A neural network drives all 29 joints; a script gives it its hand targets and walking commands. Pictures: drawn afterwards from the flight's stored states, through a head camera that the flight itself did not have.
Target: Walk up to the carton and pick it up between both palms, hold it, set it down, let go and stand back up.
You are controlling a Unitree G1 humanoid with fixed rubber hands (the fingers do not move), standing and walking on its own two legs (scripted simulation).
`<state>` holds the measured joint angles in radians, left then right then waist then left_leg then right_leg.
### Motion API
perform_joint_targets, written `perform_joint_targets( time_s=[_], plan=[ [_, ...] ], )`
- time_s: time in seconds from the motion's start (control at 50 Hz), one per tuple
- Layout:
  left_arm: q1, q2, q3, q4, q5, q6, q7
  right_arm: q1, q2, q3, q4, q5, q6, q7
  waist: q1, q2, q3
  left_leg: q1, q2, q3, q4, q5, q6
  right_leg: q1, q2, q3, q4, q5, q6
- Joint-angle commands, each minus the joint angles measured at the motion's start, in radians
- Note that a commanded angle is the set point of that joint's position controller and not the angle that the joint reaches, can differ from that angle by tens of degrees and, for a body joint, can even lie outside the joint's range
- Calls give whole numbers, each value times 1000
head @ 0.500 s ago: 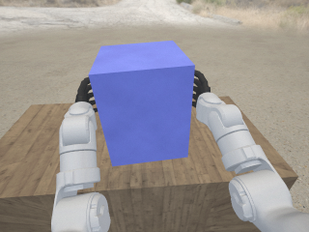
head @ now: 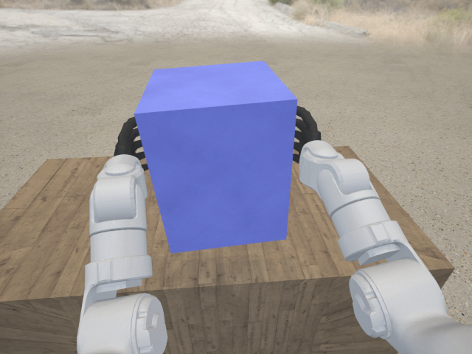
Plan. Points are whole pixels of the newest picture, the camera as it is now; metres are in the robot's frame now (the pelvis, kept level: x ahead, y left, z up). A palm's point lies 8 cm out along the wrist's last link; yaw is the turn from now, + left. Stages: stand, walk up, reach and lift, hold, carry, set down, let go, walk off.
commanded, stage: hold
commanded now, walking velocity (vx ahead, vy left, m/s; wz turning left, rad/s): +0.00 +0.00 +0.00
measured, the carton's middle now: (219, 153) +0.40 +0.01 +0.23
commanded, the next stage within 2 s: none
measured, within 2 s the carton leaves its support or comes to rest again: neither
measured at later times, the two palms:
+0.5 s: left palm (126, 160) +0.36 +0.16 +0.25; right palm (307, 148) +0.36 -0.13 +0.25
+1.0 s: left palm (130, 164) +0.36 +0.15 +0.24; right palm (308, 151) +0.36 -0.14 +0.24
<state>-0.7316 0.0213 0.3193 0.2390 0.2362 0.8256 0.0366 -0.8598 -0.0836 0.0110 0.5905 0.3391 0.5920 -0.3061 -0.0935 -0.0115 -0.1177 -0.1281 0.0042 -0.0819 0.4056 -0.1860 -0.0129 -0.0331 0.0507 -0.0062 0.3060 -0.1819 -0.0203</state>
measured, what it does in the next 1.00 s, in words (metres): stands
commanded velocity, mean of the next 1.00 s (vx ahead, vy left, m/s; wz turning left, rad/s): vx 0.00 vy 0.00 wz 0.00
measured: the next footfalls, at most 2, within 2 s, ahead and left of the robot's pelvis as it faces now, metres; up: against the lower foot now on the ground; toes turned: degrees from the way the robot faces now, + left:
none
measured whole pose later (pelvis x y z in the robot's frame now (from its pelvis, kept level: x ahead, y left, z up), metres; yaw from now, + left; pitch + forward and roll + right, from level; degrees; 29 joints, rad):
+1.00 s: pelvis +0.00 +0.00 +0.00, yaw +0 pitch -5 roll -1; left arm -0.72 0.01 0.31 0.23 0.23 0.83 0.05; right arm -0.85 -0.09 0.01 0.58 0.36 0.59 -0.30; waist -0.09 -0.01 -0.13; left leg -0.14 0.01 -0.08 0.41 -0.19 -0.01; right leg -0.04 0.05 0.00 0.31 -0.18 -0.02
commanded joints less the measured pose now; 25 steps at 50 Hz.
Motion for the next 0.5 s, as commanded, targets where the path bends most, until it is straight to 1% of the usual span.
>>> perform_joint_targets(
  time_s=[0.0,0.06,0.16,0.22,0.24,0.28,0.4,0.48],
  plan=[
    [-876,-623,-517,-170,-204,-76,-145,-889,679,325,-395,159,-48,119,-20,62,-383,187,-48,33,-28,263,-28,26,8,0,-39,268,90],
    [-885,-626,-523,-174,-204,-76,-146,-899,679,319,-397,153,-53,124,-14,72,-381,185,-43,34,-31,251,-27,13,12,-3,-42,223,82],
    [-901,-636,-536,-176,-213,-78,-136,-918,680,320,-400,150,-59,134,-5,80,-394,188,-36,36,-29,250,-28,-6,19,-7,-43,192,74],
    [-901,-639,-531,-160,-213,-78,-133,-921,677,312,-382,143,-60,140,-2,77,-386,180,-33,38,-36,226,-25,-19,19,-6,-47,160,70],
    [-931,-648,-531,-161,-214,-83,-128,-937,675,301,-359,155,-62,150,3,93,-401,172,-30,38,-40,211,-31,-27,23,-9,-52,124,65],
    [-931,-652,-524,-134,-215,-86,-120,-942,673,290,-335,150,-65,162,7,92,-392,162,-26,38,-46,191,-28,-39,24,-7,-59,89,60],
    [-919,-644,-497,-87,-214,-96,-120,-938,681,284,-297,147,-63,160,4,64,-380,147,-32,39,-47,179,-19,-23,20,2,-61,118,68],
    [-918,-639,-488,-85,-215,-102,-127,-929,682,282,-288,151,-63,155,-1,63,-383,145,-36,39,-45,193,-21,-10,17,4,-59,148,71]
  ],
)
